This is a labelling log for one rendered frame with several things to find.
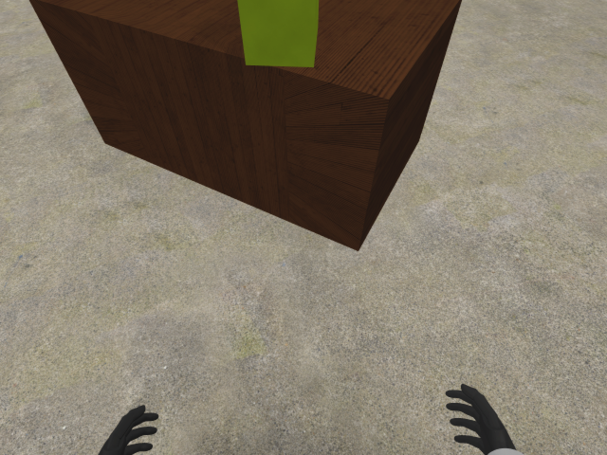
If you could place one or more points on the robot left hand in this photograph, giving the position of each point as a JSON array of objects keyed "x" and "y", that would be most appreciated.
[{"x": 123, "y": 434}]

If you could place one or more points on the pedestal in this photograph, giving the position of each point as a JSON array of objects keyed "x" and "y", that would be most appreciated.
[{"x": 320, "y": 147}]

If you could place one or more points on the robot right hand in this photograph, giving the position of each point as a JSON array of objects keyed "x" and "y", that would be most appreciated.
[{"x": 488, "y": 426}]

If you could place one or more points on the carton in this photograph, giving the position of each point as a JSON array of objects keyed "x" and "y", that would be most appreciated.
[{"x": 279, "y": 32}]

